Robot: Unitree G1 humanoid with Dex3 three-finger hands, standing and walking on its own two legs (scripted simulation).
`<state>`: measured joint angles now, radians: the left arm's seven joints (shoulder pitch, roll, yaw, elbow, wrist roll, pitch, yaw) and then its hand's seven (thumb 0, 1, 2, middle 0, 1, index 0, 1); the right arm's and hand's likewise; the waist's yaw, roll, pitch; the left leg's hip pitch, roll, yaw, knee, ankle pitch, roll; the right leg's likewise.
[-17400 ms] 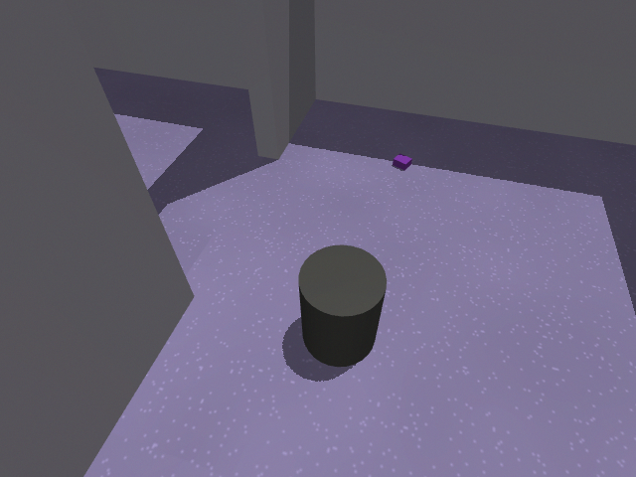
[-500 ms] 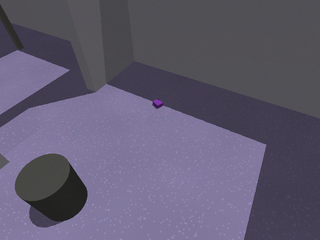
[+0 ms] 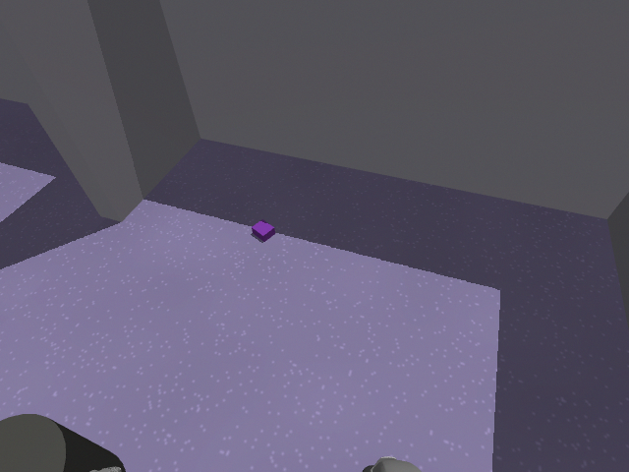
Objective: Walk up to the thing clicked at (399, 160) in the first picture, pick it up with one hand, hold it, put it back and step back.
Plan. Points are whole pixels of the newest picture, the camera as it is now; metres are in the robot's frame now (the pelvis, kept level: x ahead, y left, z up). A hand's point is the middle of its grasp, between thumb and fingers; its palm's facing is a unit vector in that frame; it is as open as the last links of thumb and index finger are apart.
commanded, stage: walk up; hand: left
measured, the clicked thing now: (263, 230) +1.18 +0.21 -0.73
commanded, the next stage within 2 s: none
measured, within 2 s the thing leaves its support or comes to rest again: neither
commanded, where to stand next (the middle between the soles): +0.79 -0.02 m, yaw +1 degrees
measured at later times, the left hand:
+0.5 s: hand (134, 421) +0.25 +0.29 -0.15, palm faces +0.01 -0.94 -0.35, open 7.4 cm
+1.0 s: hand (189, 266) +0.52 +0.24 -0.11, palm faces -0.03 -0.91 -0.42, open 7.4 cm
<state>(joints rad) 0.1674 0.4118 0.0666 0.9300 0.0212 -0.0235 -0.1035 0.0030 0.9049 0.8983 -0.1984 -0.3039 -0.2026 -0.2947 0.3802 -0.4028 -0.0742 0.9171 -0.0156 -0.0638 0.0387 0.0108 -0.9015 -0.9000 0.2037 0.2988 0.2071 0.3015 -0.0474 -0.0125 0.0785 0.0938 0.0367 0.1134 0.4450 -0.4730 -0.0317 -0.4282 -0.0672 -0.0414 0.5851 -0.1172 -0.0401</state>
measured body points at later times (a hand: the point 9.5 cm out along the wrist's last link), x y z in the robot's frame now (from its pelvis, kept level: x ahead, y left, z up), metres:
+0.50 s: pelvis +0.23 +0.01 +0.00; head +0.25 +0.03 +0.45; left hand +0.25 +0.34 -0.12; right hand +0.33 -0.32 -0.09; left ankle +0.34 +0.13 -0.72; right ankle +0.13 -0.12 -0.72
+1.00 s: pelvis +0.43 -0.04 +0.00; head +0.43 -0.07 +0.45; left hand +0.52 +0.29 -0.08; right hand +0.46 -0.36 -0.13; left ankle +0.35 +0.12 -0.69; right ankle +0.50 -0.15 -0.72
